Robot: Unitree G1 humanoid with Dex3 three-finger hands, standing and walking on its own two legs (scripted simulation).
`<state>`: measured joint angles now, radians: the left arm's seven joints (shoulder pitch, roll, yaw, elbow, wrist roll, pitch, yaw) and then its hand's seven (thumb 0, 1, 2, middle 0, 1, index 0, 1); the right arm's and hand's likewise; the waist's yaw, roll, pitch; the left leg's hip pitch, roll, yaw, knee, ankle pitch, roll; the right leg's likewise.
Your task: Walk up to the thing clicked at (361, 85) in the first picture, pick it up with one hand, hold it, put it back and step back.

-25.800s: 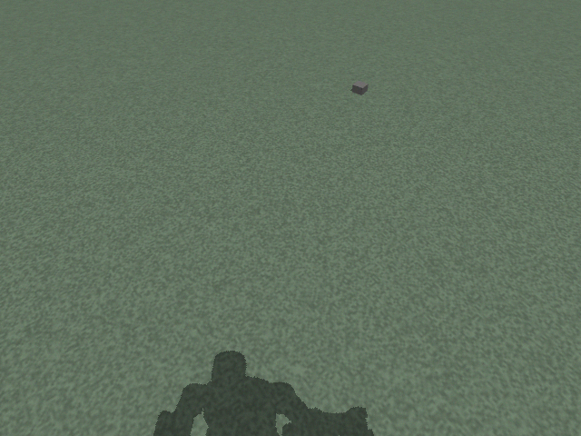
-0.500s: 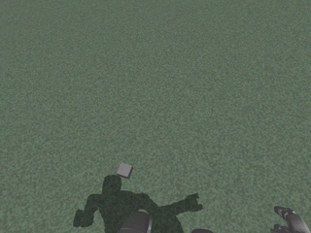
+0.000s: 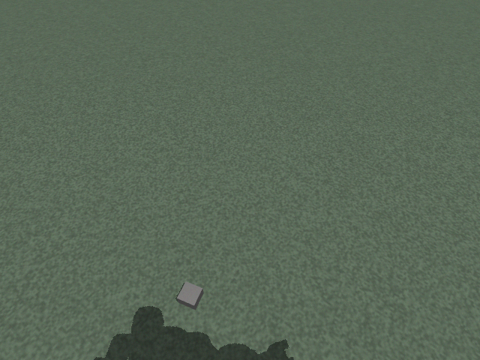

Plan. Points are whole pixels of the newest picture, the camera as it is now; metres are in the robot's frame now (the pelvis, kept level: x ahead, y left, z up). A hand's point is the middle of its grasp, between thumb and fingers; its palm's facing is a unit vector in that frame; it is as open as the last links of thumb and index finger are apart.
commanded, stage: walk up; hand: left
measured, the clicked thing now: (190, 295) +0.50 +0.20 -0.74
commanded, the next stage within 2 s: stand in 1.12 s
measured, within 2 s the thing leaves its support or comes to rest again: neither
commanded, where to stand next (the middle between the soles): +0.10 -0.01 m, yaw -4 degrees
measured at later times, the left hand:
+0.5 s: hand out of the picture +0.09 +0.27 -0.16, palm faces -0.07 -0.93 -0.37, open 7.4 cm
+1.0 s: hand out of the picture +0.10 +0.26 -0.14, palm faces -0.08 -0.93 -0.35, open 7.4 cm
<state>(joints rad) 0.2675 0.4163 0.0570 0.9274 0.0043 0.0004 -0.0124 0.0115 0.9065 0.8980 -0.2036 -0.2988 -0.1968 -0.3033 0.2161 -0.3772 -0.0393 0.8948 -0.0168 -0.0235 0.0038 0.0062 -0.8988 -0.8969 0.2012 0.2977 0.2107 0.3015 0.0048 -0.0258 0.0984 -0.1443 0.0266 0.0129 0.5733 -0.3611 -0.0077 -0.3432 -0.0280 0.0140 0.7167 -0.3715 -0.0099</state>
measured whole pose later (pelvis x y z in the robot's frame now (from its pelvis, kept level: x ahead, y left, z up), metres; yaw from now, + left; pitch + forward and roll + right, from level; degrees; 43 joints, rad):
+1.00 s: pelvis +0.00 +0.01 +0.01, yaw -4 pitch -3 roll +0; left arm 0.12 0.36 0.01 1.08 0.00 -0.02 -0.01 0.01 0.91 0.90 -0.21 -0.30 -0.20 -0.30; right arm 0.11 -0.36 -0.03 1.04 0.00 -0.02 0.00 0.01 -0.90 -0.90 0.20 0.30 0.21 0.30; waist 0.00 0.00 0.06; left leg -0.09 0.02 0.04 0.44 -0.29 0.00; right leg -0.17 0.01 0.05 0.46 -0.24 0.00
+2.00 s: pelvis -0.02 +0.01 +0.02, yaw -3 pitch -3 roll +0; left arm 0.11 0.35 -0.01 1.14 0.00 -0.01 0.00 0.01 0.91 0.90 -0.20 -0.30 -0.20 -0.30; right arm 0.11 -0.35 -0.01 1.15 -0.01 -0.01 0.01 0.01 -0.90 -0.90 0.20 0.30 0.21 0.30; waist 0.00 0.00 0.05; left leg -0.07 0.01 0.03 0.30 -0.18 -0.01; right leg -0.14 0.00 0.03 0.32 -0.14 0.00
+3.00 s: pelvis -0.22 +0.03 +0.00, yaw -6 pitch -2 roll +1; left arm 0.16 0.35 0.07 0.84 0.04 0.07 0.00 0.01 0.90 0.90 -0.21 -0.30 -0.20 -0.30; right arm 0.14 -0.41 -0.06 0.87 0.00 0.05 -0.03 0.01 -0.90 -0.90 0.20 0.30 0.21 0.30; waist 0.01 0.01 0.16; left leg -0.48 -0.08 -0.09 1.10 -0.50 0.00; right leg -0.28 -0.01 0.05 0.64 -0.32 -0.01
